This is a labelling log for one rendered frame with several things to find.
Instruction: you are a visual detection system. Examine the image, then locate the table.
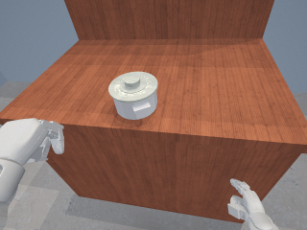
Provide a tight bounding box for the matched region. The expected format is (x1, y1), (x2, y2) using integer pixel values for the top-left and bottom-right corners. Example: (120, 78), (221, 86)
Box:
(0, 0), (307, 224)

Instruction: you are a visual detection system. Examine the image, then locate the right robot hand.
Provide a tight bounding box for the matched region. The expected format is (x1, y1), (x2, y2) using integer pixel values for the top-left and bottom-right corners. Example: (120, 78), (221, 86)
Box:
(227, 178), (266, 222)

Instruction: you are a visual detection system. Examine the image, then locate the robot right forearm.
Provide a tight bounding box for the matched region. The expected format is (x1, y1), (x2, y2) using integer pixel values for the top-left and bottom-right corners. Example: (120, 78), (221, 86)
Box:
(248, 212), (279, 230)

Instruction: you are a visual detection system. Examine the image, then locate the robot left forearm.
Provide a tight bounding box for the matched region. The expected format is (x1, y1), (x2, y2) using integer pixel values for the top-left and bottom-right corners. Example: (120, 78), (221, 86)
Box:
(0, 158), (25, 230)

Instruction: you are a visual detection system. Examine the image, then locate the lid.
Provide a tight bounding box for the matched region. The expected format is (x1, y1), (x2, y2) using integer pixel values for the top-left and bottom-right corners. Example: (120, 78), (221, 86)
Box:
(108, 71), (158, 104)

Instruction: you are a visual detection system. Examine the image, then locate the left robot hand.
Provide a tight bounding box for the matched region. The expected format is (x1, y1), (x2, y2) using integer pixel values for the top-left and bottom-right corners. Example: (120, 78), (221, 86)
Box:
(0, 118), (64, 166)

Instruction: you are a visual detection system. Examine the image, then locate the knob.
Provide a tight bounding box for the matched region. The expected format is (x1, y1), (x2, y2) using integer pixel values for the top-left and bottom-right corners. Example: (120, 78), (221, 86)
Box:
(124, 75), (141, 87)

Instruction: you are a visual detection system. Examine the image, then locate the pot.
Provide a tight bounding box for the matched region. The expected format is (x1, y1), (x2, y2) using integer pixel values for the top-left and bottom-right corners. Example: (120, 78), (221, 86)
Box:
(113, 91), (157, 120)

